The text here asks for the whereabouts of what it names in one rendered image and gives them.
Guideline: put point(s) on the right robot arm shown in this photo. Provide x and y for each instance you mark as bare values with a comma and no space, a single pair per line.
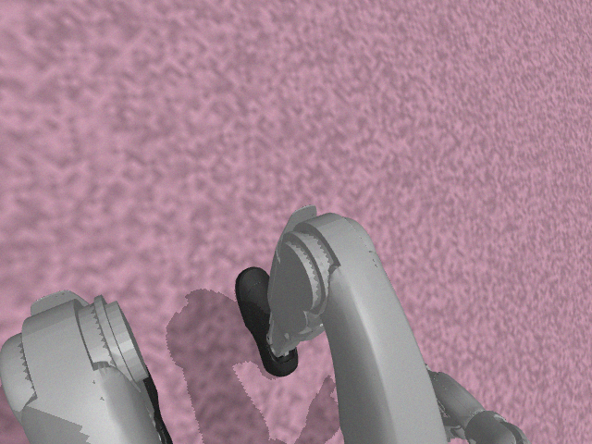
489,427

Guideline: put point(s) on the right robot hand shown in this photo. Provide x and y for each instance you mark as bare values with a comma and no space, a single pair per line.
456,402

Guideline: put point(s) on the left robot foot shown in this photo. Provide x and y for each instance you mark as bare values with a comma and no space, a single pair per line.
159,423

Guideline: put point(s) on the right robot foot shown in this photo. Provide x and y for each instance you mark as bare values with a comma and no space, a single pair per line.
251,292

